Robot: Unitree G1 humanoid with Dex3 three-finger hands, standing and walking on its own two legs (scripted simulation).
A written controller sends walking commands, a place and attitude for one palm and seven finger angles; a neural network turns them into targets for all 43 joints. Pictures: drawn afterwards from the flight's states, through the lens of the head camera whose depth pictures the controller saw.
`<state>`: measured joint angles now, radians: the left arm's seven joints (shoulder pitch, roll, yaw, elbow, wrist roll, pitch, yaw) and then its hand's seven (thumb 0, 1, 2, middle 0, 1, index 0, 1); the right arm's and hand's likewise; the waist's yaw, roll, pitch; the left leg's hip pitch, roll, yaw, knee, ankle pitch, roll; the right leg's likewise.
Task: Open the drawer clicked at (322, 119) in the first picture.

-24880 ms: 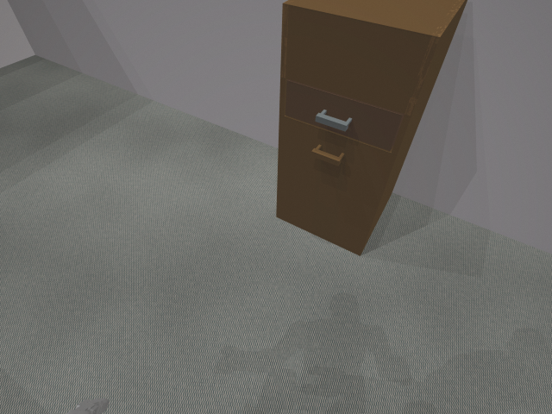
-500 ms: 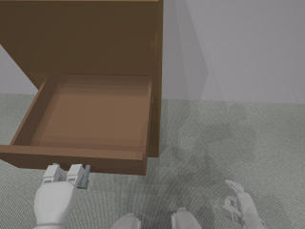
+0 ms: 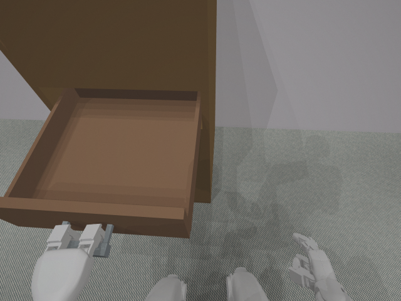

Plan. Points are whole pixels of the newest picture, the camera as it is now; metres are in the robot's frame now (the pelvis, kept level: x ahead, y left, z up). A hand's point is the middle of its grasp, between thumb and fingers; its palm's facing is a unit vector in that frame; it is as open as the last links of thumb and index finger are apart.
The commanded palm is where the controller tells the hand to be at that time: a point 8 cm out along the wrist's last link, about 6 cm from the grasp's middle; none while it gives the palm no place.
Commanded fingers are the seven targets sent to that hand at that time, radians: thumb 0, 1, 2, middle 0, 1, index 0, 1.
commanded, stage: open the thumb to release the handle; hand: left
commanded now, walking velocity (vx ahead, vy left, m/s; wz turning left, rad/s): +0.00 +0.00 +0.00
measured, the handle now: (83, 237) +0.23 +0.24 -0.01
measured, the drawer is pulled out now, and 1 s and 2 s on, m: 0.30 0.30 0.30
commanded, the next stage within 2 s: lift the hand off the handle in 0.56 s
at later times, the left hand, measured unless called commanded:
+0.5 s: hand (83, 271) +0.18 +0.23 -0.03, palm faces -0.02 -0.05 -1.00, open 11.0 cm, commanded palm +0.15 +0.24 +0.02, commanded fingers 0.00 -0.50 0.30 -0.30 -1.20 -0.30 -1.20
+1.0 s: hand (85, 268) +0.18 +0.23 -0.03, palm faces +0.02 -0.03 -1.00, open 13.6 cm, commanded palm +0.17 +0.24 +0.02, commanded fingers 0.00 -0.50 0.30 -0.30 -1.20 -0.30 -1.20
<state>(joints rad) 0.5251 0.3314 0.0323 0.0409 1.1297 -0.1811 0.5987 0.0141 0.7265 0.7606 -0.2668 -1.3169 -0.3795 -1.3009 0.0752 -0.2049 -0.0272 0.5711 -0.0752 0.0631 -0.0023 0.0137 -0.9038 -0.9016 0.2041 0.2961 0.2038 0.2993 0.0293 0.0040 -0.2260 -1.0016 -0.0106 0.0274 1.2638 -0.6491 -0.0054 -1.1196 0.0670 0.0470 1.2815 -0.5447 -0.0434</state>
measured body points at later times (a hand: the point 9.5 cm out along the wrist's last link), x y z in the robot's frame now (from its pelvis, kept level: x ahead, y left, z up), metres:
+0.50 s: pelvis -0.02 -0.01 +0.01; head +0.06 -0.03 +0.45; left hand +0.17 +0.23 +0.03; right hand +0.19 -0.23 -0.11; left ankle -0.03 +0.13 -0.62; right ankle +0.03 -0.09 -0.62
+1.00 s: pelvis -0.03 +0.00 +0.01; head +0.05 -0.02 +0.45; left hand +0.18 +0.23 +0.03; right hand +0.18 -0.23 -0.11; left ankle -0.03 +0.13 -0.62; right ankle +0.03 -0.09 -0.62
